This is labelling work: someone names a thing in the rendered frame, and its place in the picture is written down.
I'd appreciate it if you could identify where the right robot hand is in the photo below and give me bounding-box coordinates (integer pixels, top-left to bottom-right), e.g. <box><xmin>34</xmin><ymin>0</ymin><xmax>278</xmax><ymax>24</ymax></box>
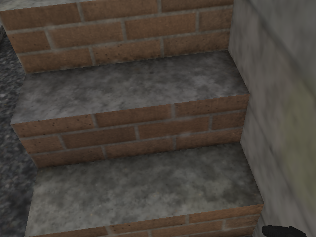
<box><xmin>262</xmin><ymin>225</ymin><xmax>307</xmax><ymax>237</ymax></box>

